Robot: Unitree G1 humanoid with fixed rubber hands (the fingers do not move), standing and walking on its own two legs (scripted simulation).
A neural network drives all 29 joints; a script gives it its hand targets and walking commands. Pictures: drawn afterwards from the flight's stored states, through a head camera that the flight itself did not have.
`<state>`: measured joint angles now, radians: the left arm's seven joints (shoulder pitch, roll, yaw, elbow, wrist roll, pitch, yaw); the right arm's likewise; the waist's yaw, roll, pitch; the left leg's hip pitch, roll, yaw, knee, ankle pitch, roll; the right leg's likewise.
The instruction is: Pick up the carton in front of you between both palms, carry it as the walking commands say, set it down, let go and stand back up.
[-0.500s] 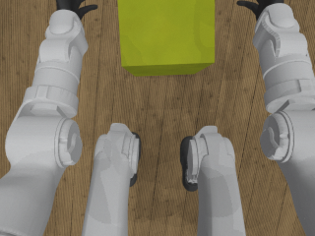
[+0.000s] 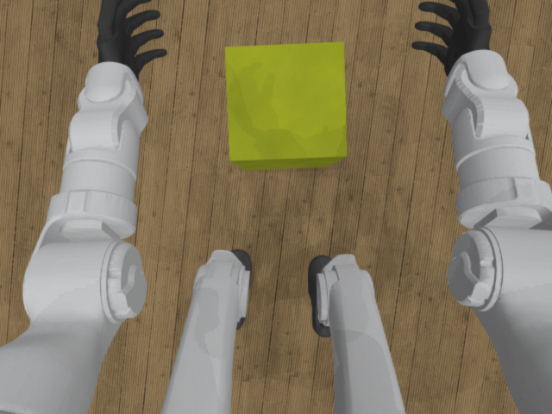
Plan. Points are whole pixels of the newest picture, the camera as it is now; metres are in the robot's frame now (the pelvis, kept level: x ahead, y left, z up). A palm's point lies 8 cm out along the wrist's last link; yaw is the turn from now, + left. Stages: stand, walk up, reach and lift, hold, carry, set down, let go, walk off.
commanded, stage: set down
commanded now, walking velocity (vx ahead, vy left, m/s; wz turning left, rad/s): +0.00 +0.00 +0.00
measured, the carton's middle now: (284, 117) +0.54 +0.00 -0.43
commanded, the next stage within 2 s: let go in 0.20 s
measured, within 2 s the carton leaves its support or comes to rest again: neither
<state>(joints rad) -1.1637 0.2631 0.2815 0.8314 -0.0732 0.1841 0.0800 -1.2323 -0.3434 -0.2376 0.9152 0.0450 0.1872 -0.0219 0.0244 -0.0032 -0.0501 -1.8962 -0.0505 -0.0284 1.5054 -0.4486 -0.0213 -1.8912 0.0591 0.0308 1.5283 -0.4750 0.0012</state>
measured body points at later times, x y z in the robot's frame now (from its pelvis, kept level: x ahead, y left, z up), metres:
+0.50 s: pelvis +0.04 +0.00 +0.13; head +0.32 +0.00 +0.49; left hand +0.47 +0.21 +0.00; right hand +0.48 -0.21 +0.01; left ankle +0.09 +0.12 -0.52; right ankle +0.08 -0.11 -0.52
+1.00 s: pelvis +0.10 +0.01 +0.21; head +0.20 +0.00 +0.65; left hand +0.31 +0.24 +0.12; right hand +0.32 -0.23 +0.12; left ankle +0.09 +0.12 -0.52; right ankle +0.08 -0.11 -0.52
